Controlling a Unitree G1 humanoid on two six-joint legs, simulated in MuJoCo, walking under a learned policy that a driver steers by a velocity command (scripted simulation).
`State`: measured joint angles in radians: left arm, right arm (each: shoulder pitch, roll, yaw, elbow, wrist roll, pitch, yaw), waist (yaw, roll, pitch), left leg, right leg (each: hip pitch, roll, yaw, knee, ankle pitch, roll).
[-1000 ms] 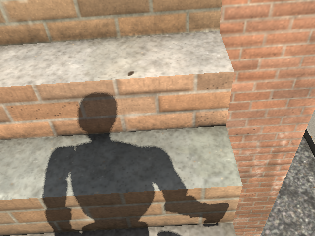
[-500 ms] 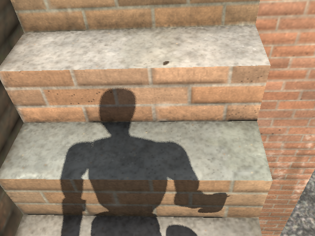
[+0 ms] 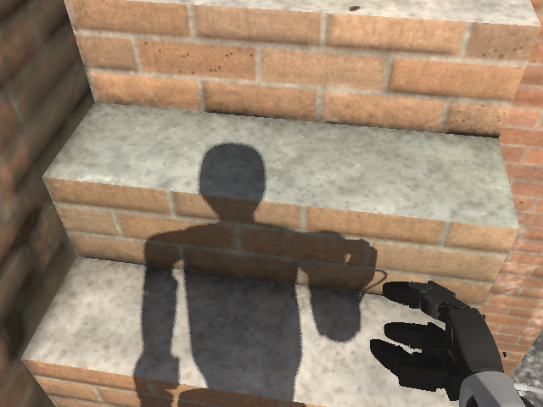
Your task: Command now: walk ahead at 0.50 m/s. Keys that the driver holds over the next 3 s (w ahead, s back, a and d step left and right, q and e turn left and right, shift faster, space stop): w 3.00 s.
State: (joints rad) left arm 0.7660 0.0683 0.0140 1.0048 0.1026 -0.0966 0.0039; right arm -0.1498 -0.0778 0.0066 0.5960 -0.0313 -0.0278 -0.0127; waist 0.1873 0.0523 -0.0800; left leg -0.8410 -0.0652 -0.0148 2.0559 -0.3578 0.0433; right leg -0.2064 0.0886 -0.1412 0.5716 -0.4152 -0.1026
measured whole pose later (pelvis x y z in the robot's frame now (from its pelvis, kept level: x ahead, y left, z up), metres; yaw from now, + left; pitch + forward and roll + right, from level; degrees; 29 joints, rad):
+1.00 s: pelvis +0.12 +0.20 +0.09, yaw -2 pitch +9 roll +1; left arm 0.21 0.33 0.09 0.93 0.09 -0.05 -0.13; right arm 0.11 -0.25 0.02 0.69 -0.01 0.03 0.04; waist -0.05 -0.02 -0.07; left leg -1.00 -0.11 -0.08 1.39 -0.55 0.00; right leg -0.52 -0.09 0.26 1.06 0.05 -0.09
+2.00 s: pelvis +0.59 +0.27 +0.60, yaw -2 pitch +7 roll +0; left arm 0.25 0.24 0.05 0.94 -0.02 -0.04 -0.09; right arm 0.05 -0.16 0.02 0.81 -0.02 -0.01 0.00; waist -0.01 -0.12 -0.06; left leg -0.73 -0.04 -0.10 0.96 -0.35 0.01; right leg -0.61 0.14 0.17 1.55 0.07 -0.11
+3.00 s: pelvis +1.04 +0.08 +1.01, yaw -2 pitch +5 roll +6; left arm 0.38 0.25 0.01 0.92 0.03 -0.07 -0.07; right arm 0.10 -0.24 -0.03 0.80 -0.03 0.07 0.01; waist -0.04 0.00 -0.11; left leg -0.72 -0.17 0.04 1.04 -0.47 0.18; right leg -0.66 0.13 0.11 1.59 0.00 -0.07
